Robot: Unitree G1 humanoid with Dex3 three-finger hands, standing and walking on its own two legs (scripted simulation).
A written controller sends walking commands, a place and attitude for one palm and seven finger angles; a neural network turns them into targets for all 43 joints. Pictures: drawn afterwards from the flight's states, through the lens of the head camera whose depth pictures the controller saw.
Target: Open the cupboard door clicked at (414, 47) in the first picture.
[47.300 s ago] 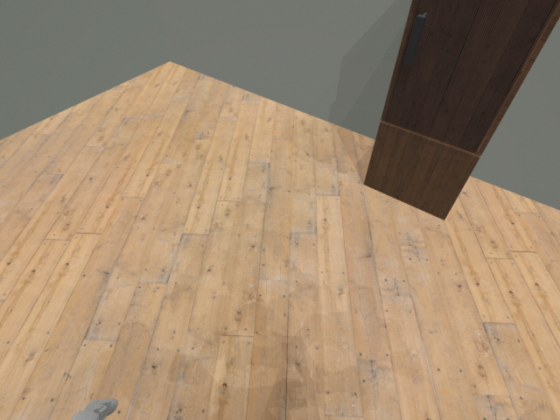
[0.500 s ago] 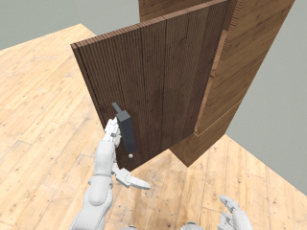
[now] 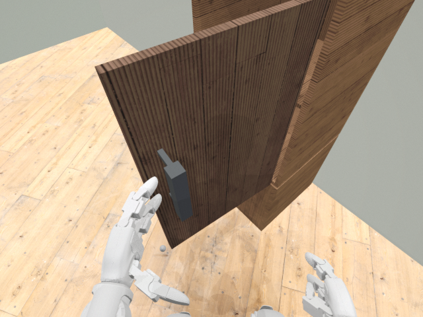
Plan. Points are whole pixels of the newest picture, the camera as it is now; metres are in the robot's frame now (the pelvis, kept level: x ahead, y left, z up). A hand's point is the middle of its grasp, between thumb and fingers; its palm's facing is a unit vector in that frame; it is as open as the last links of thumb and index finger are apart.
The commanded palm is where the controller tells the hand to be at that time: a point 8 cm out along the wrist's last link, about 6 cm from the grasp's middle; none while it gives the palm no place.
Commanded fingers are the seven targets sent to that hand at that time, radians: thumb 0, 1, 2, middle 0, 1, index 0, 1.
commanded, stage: slide the hand sideways off the handle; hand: left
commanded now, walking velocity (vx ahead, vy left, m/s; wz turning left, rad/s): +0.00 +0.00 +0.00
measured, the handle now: (174, 186) +0.34 +0.10 +0.07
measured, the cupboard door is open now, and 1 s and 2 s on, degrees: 83 83 83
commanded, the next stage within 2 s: draw the hand back to the body in 0.56 s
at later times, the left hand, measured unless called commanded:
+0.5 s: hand (133, 277) +0.18 +0.13 +0.07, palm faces -0.01 -1.00 -0.05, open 16.3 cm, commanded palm +0.15 +0.20 +0.07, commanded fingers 0.00 -0.50 0.30 -0.15 -0.30 -0.15 -0.30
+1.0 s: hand (97, 267) +0.18 +0.18 +0.10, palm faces +0.00 -1.00 -0.07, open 16.3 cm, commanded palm +0.15 +0.23 +0.12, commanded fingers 0.00 -0.50 0.30 -0.15 -0.30 -0.15 -0.30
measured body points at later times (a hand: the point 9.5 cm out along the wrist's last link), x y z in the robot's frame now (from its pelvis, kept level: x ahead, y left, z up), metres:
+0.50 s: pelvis +0.00 -0.02 -0.01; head +0.04 -0.02 +0.43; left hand +0.17 +0.19 +0.07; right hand +0.19 -0.24 -0.08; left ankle -0.03 +0.09 -0.68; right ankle +0.03 -0.12 -0.68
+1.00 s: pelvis -0.01 -0.01 +0.00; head +0.01 -0.01 +0.45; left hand +0.17 +0.23 +0.11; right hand +0.17 -0.23 -0.06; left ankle -0.03 +0.09 -0.68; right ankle +0.03 -0.12 -0.68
